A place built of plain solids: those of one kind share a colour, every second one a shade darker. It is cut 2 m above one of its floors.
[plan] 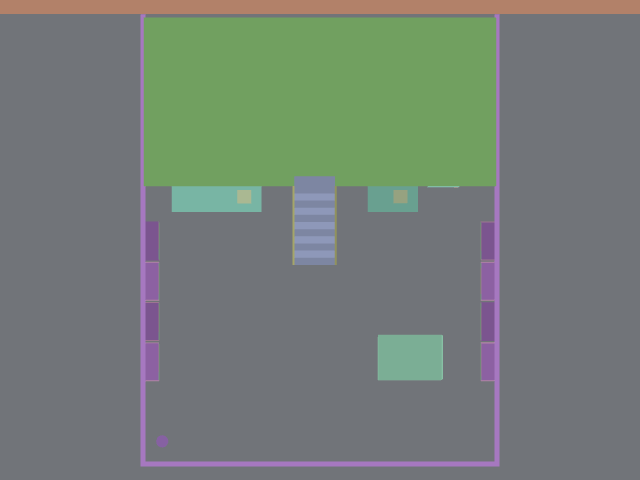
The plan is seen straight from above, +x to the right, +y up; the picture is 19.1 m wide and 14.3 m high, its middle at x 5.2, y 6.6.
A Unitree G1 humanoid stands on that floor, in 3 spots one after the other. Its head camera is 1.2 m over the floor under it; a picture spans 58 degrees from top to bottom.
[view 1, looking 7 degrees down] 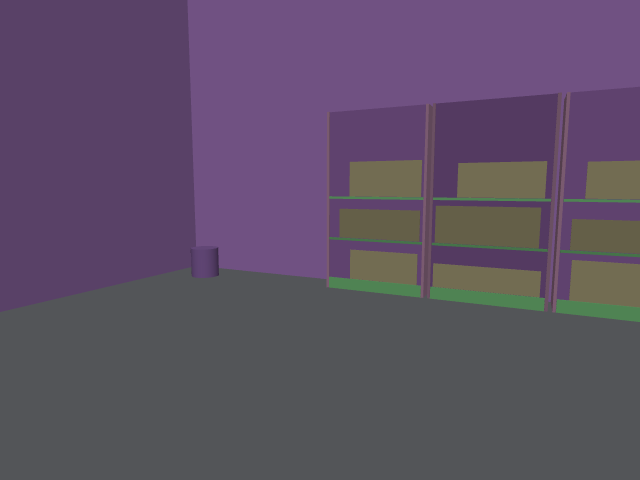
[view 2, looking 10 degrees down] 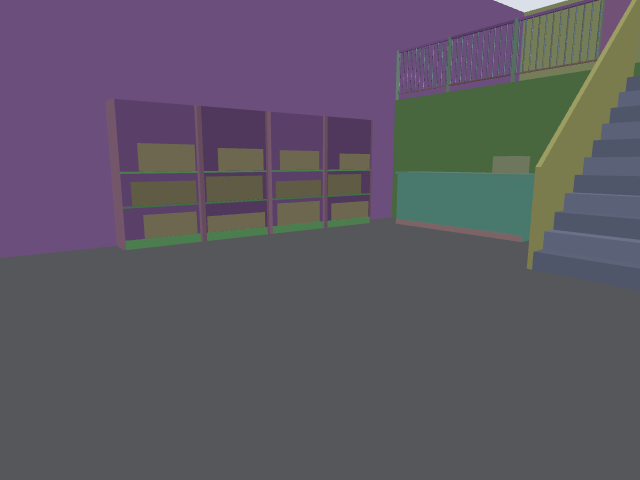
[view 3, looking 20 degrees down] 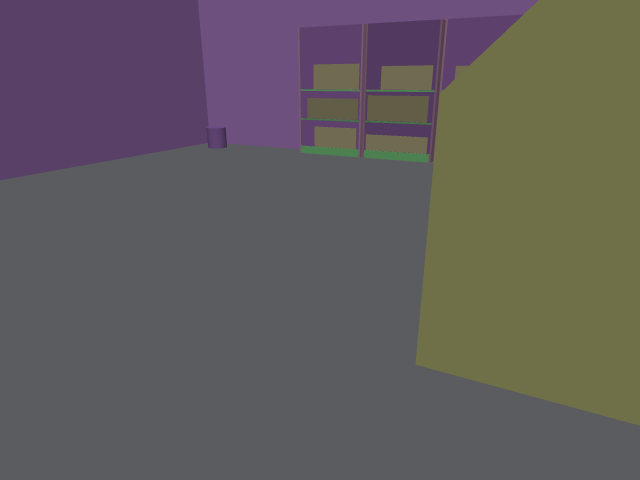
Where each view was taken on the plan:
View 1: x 5.04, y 4.56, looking -154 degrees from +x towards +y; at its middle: wall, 5.65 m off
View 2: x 6.84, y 1.00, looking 143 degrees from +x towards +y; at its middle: ground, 6.91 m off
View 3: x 7.37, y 6.19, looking -154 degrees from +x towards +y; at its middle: ground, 3.51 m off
